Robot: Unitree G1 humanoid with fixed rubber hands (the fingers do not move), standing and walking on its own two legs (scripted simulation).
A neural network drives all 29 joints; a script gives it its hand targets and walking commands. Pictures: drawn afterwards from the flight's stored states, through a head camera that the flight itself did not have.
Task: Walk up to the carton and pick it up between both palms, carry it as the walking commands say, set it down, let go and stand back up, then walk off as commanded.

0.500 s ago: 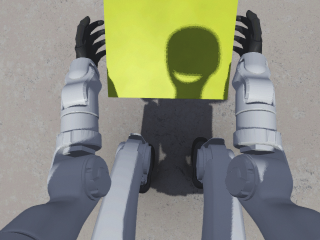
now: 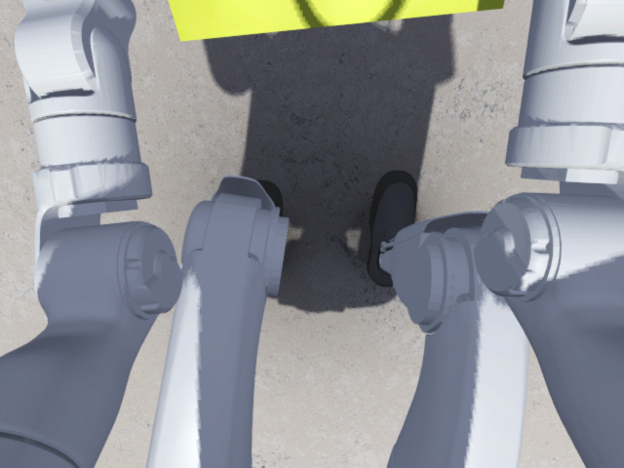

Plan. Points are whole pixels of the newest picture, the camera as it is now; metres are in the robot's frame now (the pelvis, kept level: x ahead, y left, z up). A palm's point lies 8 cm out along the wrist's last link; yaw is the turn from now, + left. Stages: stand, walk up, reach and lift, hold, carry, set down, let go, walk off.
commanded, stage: set down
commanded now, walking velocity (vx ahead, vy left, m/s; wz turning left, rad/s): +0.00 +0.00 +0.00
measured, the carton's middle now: out of the picture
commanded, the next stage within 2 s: none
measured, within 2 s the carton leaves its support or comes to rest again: neither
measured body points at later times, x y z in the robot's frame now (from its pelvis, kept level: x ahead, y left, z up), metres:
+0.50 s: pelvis +0.01 +0.00 -0.05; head +0.39 +0.00 +0.18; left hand +0.56 +0.20 -0.22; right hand +0.60 -0.15 -0.22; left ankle +0.13 +0.12 -0.40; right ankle +0.16 -0.12 -0.40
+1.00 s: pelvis +0.02 +0.00 -0.07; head +0.40 +0.03 +0.17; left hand +0.56 +0.21 -0.25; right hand +0.60 -0.14 -0.24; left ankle +0.13 +0.12 -0.40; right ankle +0.16 -0.12 -0.40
